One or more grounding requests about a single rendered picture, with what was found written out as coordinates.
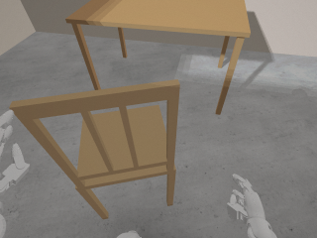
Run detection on chair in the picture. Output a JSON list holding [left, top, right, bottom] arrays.
[[9, 79, 180, 220]]

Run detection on table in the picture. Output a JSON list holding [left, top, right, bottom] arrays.
[[65, 0, 251, 115]]

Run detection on right robot hand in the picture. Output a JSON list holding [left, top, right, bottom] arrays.
[[227, 174, 265, 224]]

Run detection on left robot hand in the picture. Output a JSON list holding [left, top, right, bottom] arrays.
[[0, 110, 30, 196]]

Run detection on robot right forearm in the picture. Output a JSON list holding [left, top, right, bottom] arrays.
[[246, 217, 277, 238]]

